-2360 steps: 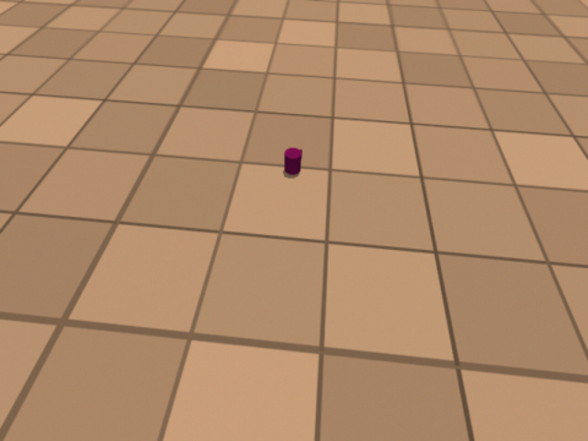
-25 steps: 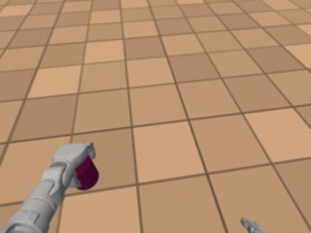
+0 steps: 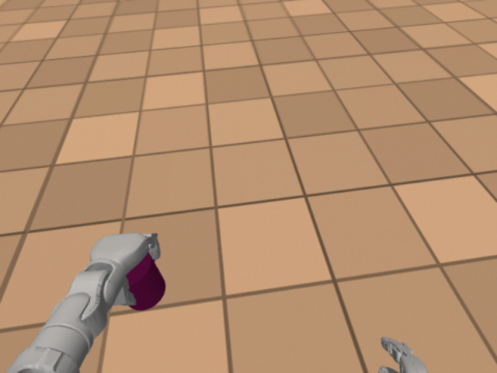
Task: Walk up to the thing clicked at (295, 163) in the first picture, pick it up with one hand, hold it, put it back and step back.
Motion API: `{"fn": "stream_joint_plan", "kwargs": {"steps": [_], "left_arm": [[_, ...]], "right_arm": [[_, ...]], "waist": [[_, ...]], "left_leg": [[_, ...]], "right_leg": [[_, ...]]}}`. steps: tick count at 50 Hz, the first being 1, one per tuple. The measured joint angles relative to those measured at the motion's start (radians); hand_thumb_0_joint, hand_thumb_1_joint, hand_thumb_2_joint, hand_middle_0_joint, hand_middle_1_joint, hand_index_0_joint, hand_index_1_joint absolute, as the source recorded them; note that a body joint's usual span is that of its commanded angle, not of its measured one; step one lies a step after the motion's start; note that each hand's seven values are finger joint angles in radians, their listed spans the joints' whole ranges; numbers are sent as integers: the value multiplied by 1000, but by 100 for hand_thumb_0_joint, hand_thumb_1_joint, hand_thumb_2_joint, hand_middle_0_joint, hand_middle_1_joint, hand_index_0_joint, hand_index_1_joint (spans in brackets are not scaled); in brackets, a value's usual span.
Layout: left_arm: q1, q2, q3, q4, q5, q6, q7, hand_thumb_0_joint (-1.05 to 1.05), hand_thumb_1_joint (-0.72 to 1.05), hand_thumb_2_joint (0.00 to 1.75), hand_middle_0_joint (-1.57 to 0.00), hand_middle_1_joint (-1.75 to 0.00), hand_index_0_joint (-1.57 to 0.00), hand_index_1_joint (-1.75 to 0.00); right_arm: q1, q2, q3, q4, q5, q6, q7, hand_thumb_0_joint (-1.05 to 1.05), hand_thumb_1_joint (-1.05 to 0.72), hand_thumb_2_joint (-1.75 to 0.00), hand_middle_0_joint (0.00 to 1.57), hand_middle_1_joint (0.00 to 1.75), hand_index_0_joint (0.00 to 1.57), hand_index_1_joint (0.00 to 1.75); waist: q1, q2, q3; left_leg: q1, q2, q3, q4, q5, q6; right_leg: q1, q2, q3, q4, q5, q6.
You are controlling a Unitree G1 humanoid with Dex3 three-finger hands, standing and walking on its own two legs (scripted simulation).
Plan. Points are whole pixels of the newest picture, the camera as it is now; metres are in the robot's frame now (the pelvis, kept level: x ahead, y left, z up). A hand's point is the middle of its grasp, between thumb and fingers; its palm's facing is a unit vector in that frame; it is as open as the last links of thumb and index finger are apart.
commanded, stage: hold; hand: left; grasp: from above
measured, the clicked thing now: (141, 270) +0.32 +0.23 -0.08
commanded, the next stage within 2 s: crouch in 0.86 s
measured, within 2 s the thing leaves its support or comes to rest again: neither
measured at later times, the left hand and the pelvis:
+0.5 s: hand (123, 275) +0.28 +0.23 -0.02, palm faces -0.45 -0.07 -0.89, open 10.6 cm; pelvis -0.01 +0.00 +0.00, yaw +0 degrees
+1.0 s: hand (123, 272) +0.29 +0.23 -0.02, palm faces -0.46 -0.06 -0.89, open 10.6 cm; pelvis +0.00 +0.00 +0.01, yaw +0 degrees
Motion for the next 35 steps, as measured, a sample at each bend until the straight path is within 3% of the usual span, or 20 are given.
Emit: {"fn": "stream_joint_plan", "kwargs": {"steps": [29,35], "left_arm": [[11,17,7,-54,-14,-2,-47,1,-11,73,-45,-94,-52,-87],[18,11,10,-56,-7,-13,-38,1,-11,73,-45,-94,-52,-87]], "right_arm": [[-24,5,14,-7,3,-8,-12,1,-91,-90,21,30,20,30],[-24,4,13,-2,2,-7,-13,1,-91,-90,21,30,20,30]], "waist": [[11,5,23],[13,3,27]], "left_leg": [[56,-1,1,-60,33,0],[57,-2,1,-63,32,0]], "right_leg": [[54,-1,0,-54,30,-1],[55,-1,0,-58,29,-1]]}}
